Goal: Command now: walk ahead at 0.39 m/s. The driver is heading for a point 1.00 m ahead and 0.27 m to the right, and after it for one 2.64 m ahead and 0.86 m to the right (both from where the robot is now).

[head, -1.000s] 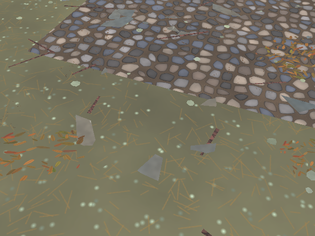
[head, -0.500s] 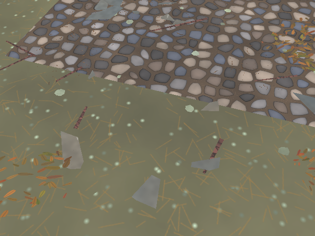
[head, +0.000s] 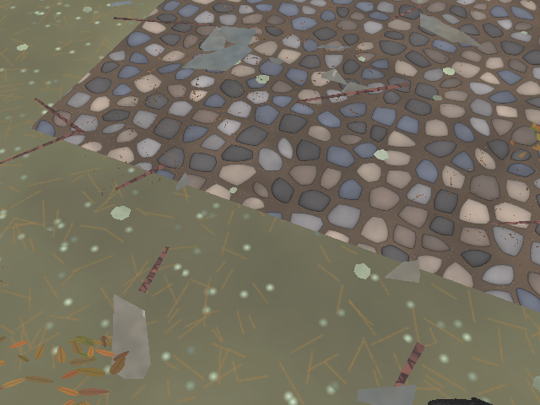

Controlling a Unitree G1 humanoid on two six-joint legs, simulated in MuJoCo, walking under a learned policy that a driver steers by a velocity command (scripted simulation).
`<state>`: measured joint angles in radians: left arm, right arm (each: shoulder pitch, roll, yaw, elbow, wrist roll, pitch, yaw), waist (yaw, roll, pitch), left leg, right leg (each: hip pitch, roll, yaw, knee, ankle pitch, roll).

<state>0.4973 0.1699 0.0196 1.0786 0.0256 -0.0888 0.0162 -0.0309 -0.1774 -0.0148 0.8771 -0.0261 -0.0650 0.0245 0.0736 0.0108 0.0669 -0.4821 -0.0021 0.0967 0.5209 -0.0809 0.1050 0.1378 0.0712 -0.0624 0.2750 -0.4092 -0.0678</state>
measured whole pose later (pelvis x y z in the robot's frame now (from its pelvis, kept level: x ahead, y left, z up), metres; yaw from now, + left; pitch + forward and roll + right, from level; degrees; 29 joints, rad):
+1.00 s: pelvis +0.21 +0.01 +0.01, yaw +0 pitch +0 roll +0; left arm 0.36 0.18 0.05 1.10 0.02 -0.02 0.00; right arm 0.39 -0.16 -0.04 1.08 -0.03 -0.07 -0.01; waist -0.01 -0.02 -0.01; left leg -0.15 -0.03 0.08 0.45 -0.29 0.07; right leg -0.29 0.01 -0.03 0.74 -0.40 -0.08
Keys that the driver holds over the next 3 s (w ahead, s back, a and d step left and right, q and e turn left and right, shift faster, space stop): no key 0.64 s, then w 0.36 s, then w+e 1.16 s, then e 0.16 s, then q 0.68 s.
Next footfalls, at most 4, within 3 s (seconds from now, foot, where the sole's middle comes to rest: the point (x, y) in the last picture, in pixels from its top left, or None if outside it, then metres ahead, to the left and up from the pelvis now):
0.02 left None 0.18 0.08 -0.76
0.44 right None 0.21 -0.11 -0.76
1.38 right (336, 368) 0.54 -0.09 -0.76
1.94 left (321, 241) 0.91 -0.05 -0.76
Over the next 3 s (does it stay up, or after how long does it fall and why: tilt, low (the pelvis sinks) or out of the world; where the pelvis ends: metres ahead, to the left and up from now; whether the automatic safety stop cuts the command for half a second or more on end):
stays up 0.92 -0.20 0.01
